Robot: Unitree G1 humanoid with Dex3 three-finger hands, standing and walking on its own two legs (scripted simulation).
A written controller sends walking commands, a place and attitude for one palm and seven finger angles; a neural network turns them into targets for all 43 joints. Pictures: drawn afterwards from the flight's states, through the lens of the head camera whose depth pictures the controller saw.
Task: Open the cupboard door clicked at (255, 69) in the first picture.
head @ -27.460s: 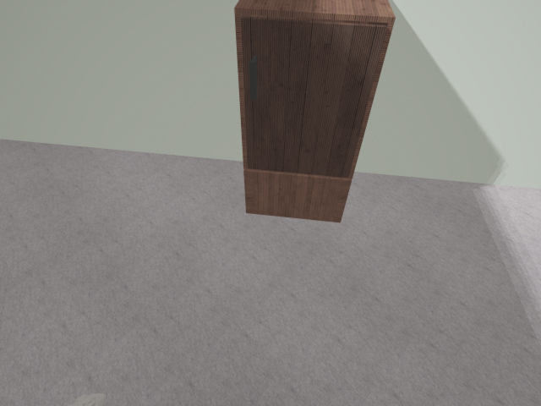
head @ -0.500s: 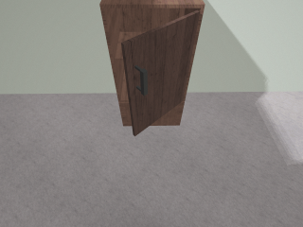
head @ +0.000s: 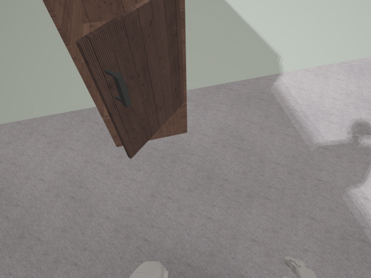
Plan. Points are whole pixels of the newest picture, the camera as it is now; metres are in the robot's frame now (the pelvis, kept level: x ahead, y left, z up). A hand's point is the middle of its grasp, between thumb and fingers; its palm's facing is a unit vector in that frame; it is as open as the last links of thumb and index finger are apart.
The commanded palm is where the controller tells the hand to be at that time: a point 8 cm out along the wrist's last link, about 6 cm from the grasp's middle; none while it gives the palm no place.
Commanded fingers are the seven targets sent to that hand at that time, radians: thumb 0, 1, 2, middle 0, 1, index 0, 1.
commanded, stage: walk to a spot facing it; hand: left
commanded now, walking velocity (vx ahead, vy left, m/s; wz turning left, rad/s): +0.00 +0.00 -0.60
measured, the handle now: (118, 88) +0.63 +0.28 -0.03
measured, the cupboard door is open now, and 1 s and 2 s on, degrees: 42 42 42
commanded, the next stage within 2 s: none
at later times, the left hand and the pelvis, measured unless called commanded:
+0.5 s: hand (126, 247) +0.19 +0.18 -0.17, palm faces -0.31 -0.91 -0.28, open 7.4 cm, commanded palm none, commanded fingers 0.00 0.90 0.90 -0.20 -0.30 -0.20 -0.30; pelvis +0.01 +0.00 -0.02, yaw -19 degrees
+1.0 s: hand (176, 222) +0.26 +0.05 -0.16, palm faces -0.63 -0.75 -0.21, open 7.4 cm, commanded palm none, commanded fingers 0.00 0.90 0.90 -0.20 -0.30 -0.20 -0.30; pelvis +0.04 -0.03 -0.01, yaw -38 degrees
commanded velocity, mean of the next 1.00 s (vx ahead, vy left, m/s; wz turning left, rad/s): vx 0.08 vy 0.00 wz -0.60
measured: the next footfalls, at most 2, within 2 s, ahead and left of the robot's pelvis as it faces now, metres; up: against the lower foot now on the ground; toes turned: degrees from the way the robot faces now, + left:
left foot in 0.16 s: +0.04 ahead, +0.15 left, +0.00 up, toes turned -9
right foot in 0.48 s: +0.02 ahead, -0.13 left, +0.00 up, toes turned -20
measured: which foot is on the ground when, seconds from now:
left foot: up 0.00-0.14, down 0.16-0.46, up 0.48-0.70, down 0.72-1.00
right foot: down 0.00-0.16, up 0.18-0.46, down 0.48-0.72, up 0.74-0.98, down 1.00-1.00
